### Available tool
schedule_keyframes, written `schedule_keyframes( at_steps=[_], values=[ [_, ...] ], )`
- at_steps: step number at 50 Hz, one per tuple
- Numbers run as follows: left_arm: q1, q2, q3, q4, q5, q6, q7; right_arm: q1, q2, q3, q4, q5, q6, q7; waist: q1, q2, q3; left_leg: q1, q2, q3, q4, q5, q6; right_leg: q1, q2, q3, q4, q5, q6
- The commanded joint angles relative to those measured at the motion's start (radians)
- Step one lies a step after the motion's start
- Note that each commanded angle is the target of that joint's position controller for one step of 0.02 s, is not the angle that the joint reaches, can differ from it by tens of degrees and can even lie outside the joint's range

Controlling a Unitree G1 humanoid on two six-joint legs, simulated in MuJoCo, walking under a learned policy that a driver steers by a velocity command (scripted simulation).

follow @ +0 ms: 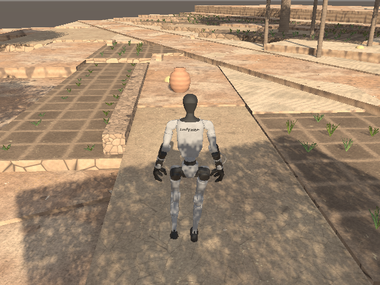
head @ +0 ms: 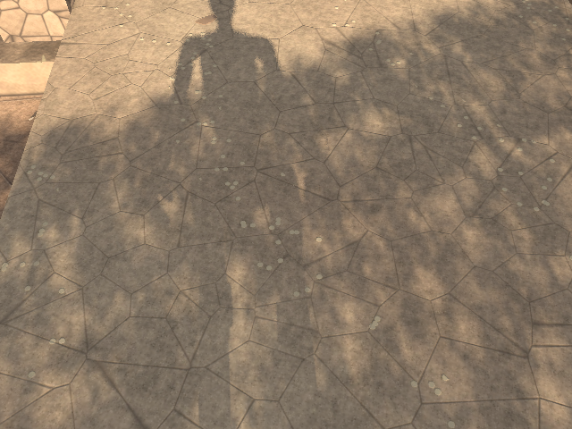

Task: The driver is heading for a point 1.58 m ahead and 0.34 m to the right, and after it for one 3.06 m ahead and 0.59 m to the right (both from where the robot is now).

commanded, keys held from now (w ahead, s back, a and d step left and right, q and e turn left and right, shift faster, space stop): w+e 0.66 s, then w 0.34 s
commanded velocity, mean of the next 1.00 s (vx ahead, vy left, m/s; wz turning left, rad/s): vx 0.50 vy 0.00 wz -0.49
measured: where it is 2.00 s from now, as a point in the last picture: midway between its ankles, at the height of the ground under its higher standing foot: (415, 250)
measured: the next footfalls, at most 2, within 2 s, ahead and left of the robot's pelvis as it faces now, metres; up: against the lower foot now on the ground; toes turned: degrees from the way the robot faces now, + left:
left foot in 0.38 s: +0.40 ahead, +0.11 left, +0.00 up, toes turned -15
right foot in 0.88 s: +0.53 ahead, -0.20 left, +0.00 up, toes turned -31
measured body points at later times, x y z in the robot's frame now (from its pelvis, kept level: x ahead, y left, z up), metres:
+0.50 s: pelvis +0.27 +0.04 +0.00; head +0.31 +0.04 +0.45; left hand +0.39 +0.31 -0.13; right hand +0.36 -0.25 -0.09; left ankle +0.36 +0.12 -0.73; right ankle +0.13 -0.04 -0.65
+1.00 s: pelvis +0.49 -0.10 +0.00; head +0.51 -0.13 +0.45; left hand +0.75 +0.04 -0.11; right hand +0.36 -0.32 -0.15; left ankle +0.44 +0.08 -0.64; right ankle +0.50 -0.18 -0.73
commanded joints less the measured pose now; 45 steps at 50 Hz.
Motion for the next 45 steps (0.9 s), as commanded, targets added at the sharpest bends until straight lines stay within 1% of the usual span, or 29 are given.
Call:
schedule_keyframes(
  at_steps=[1, 3, 5, 9, 13, 14, 15, 16, 17, 18, 19, 20, 21, 22, 23, 24, 25, 26, 28, 30, 33, 36, 38, 40, 41, 42, 43, 44, 45],
  values=[
    [0.053, 0.106, 0.022, -0.037, -0.013, -0.031, 0.006, 0.051, -0.091, -0.021, -0.064, -0.024, 0.028, 0.006, -0.024, 0.008, -0.061, -0.144, 0.045, -0.037, -0.082, 0.022, -0.035, 0.135, -0.28, 0.334, -0.242, 0.362, -0.171],
    [0.084, 0.137, 0.029, -0.031, -0.012, -0.04, 0.005, 0.0, -0.082, -0.019, -0.09, -0.023, 0.043, 0.011, -0.019, -0.013, -0.047, -0.164, 0.044, -0.019, -0.165, 0.08, -0.055, 0.103, -0.252, 0.309, -0.259, 0.357, -0.161],
    [0.125, 0.144, 0.031, -0.027, -0.011, -0.038, 0.004, -0.096, -0.086, -0.018, -0.127, -0.02, 0.047, 0.013, 0.01, -0.034, -0.022, -0.21, 0.044, -0.01, -0.268, 0.166, -0.069, 0.106, -0.234, 0.313, -0.271, 0.326, -0.139],
    [0.202, 0.147, 0.032, -0.022, -0.009, -0.033, 0.005, -0.24, -0.089, -0.011, -0.178, -0.011, 0.044, 0.02, 0.072, -0.066, -0.022, -0.244, 0.016, -0.015, -0.444, 0.301, -0.069, 0.186, -0.221, 0.337, -0.241, 0.33, -0.099],
    [0.251, 0.158, 0.033, -0.023, 0.004, -0.028, 0.014, -0.343, -0.1, -0.002, -0.226, -0.002, 0.031, 0.024, 0.107, -0.077, -0.019, -0.237, -0.023, -0.02, -0.563, 0.301, -0.052, 0.276, -0.243, 0.385, -0.178, 0.408, -0.092],
    [0.247, 0.165, 0.035, -0.028, 0.007, -0.028, 0.018, -0.348, -0.107, -0.002, -0.234, 0.0, 0.027, 0.024, 0.103, -0.083, -0.019, -0.211, -0.03, -0.028, -0.595, 0.286, -0.044, 0.285, -0.252, 0.403, -0.159, 0.423, -0.084],
    [0.23, 0.173, 0.037, -0.036, 0.009, -0.028, 0.022, -0.326, -0.119, -0.005, -0.235, 0.002, 0.022, 0.023, 0.085, -0.089, -0.021, -0.157, -0.037, -0.038, -0.633, 0.265, -0.033, 0.281, -0.259, 0.419, -0.139, 0.433, -0.069],
    [0.197, 0.185, 0.04, -0.047, 0.01, -0.029, 0.024, -0.275, -0.133, -0.009, -0.225, 0.004, 0.017, 0.02, 0.053, -0.096, -0.029, -0.064, -0.051, -0.039, -0.674, 0.23, -0.019, 0.25, -0.258, 0.425, -0.111, 0.459, -0.049],
    [0.163, 0.197, 0.042, -0.059, 0.011, -0.033, 0.022, -0.188, -0.154, -0.018, -0.2, 0.005, 0.011, 0.013, 0.012, -0.097, -0.059, 0.074, -0.077, -0.03, -0.7, 0.188, -0.002, 0.211, -0.244, 0.424, -0.043, 0.537, -0.029],
    [0.143, 0.198, 0.042, -0.062, 0.005, -0.039, 0.014, -0.054, -0.18, -0.03, -0.162, 0.002, -0.001, 0.002, -0.055, -0.053, -0.125, 0.258, -0.081, -0.025, -0.764, 0.203, 0.021, 0.168, -0.191, 0.39, 0.114, 0.565, -0.005],
    [0.147, 0.146, 0.027, -0.082, -0.007, -0.049, 0.003, 0.095, -0.244, -0.047, -0.148, -0.018, -0.012, -0.015, -0.113, 0.038, -0.253, 0.488, 0.084, -0.185, -0.8, 0.057, 0.067, 0.058, -0.122, 0.326, 0.365, 0.39, 0.021],
    [0.248, 0.034, 0.003, -0.114, -0.038, -0.049, 0.005, 0.144, -0.335, -0.066, -0.159, -0.04, -0.003, -0.024, -0.068, 0.254, -0.379, 0.749, 0.375, -0.61, -0.871, -0.037, 0.167, -0.241, 0.028, 0.198, 0.656, -0.287, 0.058],
    [0.264, 0.116, 0.009, -0.103, -0.006, -0.036, 0.012, 0.097, -0.294, -0.067, -0.158, -0.021, 0.014, -0.019, -0.035, 0.221, -0.355, 0.674, 0.394, -0.801, -0.942, -0.176, 0.211, -0.357, -0.03, 0.177, 0.775, -0.351, 0.048],
    [0.203, 0.141, 0.016, -0.091, 0.009, -0.026, 0.009, 0.022, -0.197, -0.046, -0.175, -0.013, 0.018, -0.016, -0.021, 0.082, -0.197, 0.525, 0.348, -0.645, -0.962, -0.221, 0.189, -0.373, -0.09, 0.176, 0.797, -0.251, 0.048],
    [0.148, 0.129, 0.014, -0.097, 0.012, -0.022, -0.002, -0.027, -0.141, -0.031, -0.173, -0.008, 0.017, -0.012, -0.013, 0.026, -0.109, 0.411, 0.288, -0.485, -0.98, -0.108, 0.166, -0.352, -0.123, 0.159, 0.756, -0.179, 0.056],
    [0.132, 0.112, 0.012, -0.101, 0.017, -0.015, -0.012, -0.033, -0.124, -0.025, -0.165, -0.009, 0.014, -0.011, -0.001, 0.06, -0.075, 0.348, 0.243, -0.364, -0.999, 0.016, 0.14, -0.325, -0.15, 0.149, 0.718, -0.152, 0.065],
    [0.131, 0.104, 0.012, -0.103, 0.028, -0.002, -0.022, -0.02, -0.117, -0.022, -0.15, -0.005, 0.007, -0.012, 0.01, 0.098, -0.056, 0.303, 0.21, -0.277, -1.015, 0.102, 0.126, -0.301, -0.165, 0.14, 0.699, -0.14, 0.075],
    [0.133, 0.093, 0.009, -0.103, 0.03, 0.009, -0.029, -0.005, -0.119, -0.023, -0.138, 0.0, -0.002, -0.009, 0.015, 0.109, -0.054, 0.285, 0.197, -0.223, -1.023, 0.18, 0.125, -0.288, -0.168, 0.129, 0.699, -0.126, 0.08],
    [0.092, 0.08, 0.005, -0.127, 0.027, 0.021, -0.04, 0.023, -0.127, -0.029, -0.12, 0.01, -0.021, -0.001, 0.02, 0.102, -0.055, 0.293, 0.204, -0.155, -1.043, 0.288, 0.139, -0.323, -0.177, 0.124, 0.691, -0.087, 0.088],
    [0.027, 0.074, 0.0, -0.155, 0.028, 0.025, -0.049, 0.041, -0.136, -0.034, -0.108, 0.011, -0.027, 0.001, 0.015, 0.09, -0.042, 0.311, 0.211, -0.094, -1.069, 0.321, 0.151, -0.385, -0.192, 0.119, 0.661, -0.03, 0.099],
    [-0.076, 0.059, -0.009, -0.195, 0.026, 0.023, -0.057, 0.076, -0.136, -0.037, -0.086, 0.008, -0.025, 0.002, -0.002, 0.081, -0.015, 0.334, 0.198, 0.002, -1.081, 0.377, 0.148, -0.432, -0.202, 0.094, 0.542, 0.065, 0.112],
    [-0.168, 0.028, -0.029, -0.224, 0.025, 0.013, -0.066, 0.105, -0.142, -0.038, -0.064, 0.006, -0.025, 0.006, -0.021, 0.08, 0.0, 0.316, 0.173, 0.08, -1.081, 0.41, 0.131, -0.346, -0.189, 0.055, 0.333, 0.153, 0.1],
    [-0.214, 0.028, -0.034, -0.236, 0.028, 0.01, -0.068, 0.132, -0.159, -0.041, -0.047, 0.006, -0.021, 0.005, -0.032, 0.084, 0.012, 0.326, 0.184, 0.102, -1.082, 0.422, 0.124, -0.285, -0.175, 0.014, 0.235, 0.13, 0.085],
    [-0.24, 0.039, -0.034, -0.244, 0.034, 0.009, -0.063, 0.17, -0.175, -0.043, -0.022, 0.008, -0.01, 0.004, -0.039, 0.085, 0.024, 0.383, 0.207, 0.105, -1.056, 0.476, 0.123, -0.257, -0.159, -0.008, 0.169, 0.07, 0.062],
    [-0.24, 0.045, -0.033, -0.244, 0.038, 0.007, -0.059, 0.184, -0.184, -0.045, -0.009, 0.008, -0.002, 0.003, -0.037, 0.087, 0.022, 0.416, 0.217, 0.11, -1.023, 0.553, 0.122, -0.236, -0.146, -0.021, 0.141, 0.024, 0.047],
    [-0.217, 0.052, -0.03, -0.237, 0.042, 0.002, -0.054, 0.19, -0.195, -0.045, 0.002, 0.009, 0.005, 0.001, -0.021, 0.091, 0.004, 0.444, 0.22, 0.122, -0.955, 0.703, 0.118, -0.185, -0.121, -0.036, 0.113, -0.026, 0.029],
    [-0.14, 0.059, -0.024, -0.212, 0.046, -0.006, -0.048, 0.194, -0.203, -0.045, 0.011, 0.01, 0.013, 0.0, 0.017, 0.088, -0.043, 0.458, 0.213, 0.143, -0.832, 0.847, 0.111, -0.081, -0.087, -0.048, 0.066, -0.04, 0.008],
    [0.015, 0.075, -0.012, -0.155, 0.054, -0.019, -0.038, 0.195, -0.192, -0.038, 0.014, 0.015, 0.02, -0.002, 0.084, 0.051, -0.134, 0.403, 0.179, 0.185, -0.64, 0.859, 0.091, 0.126, -0.057, -0.053, 0.0, 0.003, -0.014],
    [0.188, 0.142, 0.009, -0.113, 0.071, -0.027, -0.023, 0.188, -0.154, -0.023, -0.018, 0.017, 0.019, -0.001, 0.152, -0.031, -0.262, 0.21, 0.145, 0.192, -0.37, 0.565, 0.069, 0.396, -0.225, 0.143, -0.009, -0.088, -0.057]
  ],
)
